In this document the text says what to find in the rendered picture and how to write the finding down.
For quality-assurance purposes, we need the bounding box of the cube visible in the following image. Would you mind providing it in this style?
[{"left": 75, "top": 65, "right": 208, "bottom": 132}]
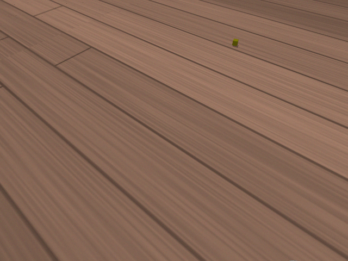
[{"left": 232, "top": 39, "right": 239, "bottom": 46}]

